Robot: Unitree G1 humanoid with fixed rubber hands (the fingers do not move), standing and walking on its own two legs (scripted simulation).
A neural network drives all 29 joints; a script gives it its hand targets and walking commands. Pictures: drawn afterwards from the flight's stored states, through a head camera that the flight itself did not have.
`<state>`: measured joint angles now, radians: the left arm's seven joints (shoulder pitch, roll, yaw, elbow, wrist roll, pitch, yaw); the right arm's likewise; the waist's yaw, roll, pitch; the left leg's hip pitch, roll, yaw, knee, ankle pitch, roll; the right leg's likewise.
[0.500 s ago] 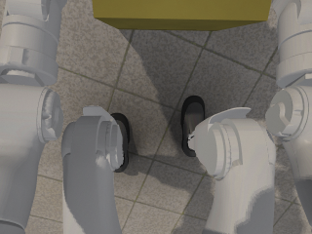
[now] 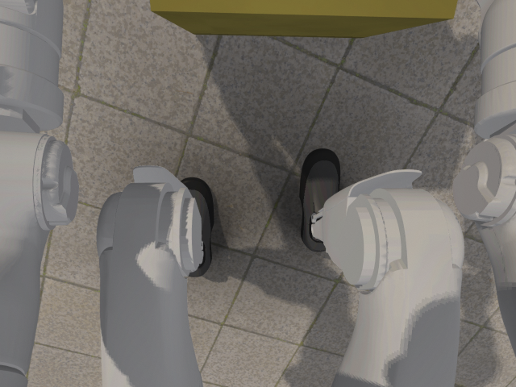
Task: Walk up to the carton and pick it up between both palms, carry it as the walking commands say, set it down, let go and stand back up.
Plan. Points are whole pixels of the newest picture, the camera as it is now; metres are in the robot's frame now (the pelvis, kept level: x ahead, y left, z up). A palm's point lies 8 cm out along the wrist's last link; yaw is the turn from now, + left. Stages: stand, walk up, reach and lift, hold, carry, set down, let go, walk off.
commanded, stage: set down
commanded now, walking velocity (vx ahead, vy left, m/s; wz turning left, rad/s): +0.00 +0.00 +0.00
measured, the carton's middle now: out of the picture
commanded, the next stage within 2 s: let go in 1.20 s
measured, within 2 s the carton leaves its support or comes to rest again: neither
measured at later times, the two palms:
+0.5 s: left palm out of the picture +0.58 +0.20 -0.03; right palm out of the picture +0.56 -0.24 -0.03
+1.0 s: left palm out of the picture +0.59 +0.20 +0.13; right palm out of the picture +0.57 -0.25 +0.12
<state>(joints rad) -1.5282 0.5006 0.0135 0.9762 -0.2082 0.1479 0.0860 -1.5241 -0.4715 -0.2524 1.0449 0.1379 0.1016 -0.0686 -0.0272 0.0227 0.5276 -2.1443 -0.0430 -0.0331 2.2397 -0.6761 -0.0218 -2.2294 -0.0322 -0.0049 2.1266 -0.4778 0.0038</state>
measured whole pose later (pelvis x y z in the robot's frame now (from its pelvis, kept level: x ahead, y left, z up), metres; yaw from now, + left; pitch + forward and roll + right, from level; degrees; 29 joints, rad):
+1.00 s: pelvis -0.01 -0.01 +0.22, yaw +2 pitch +30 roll +1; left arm -1.55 0.58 0.11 0.79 -0.24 0.41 -0.01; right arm -1.52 -0.51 -0.25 0.78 0.18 0.40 -0.07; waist -0.05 0.01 0.52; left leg -1.51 -0.04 -0.03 1.45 -0.45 -0.03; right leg -1.58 -0.03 0.00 1.38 -0.32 -0.01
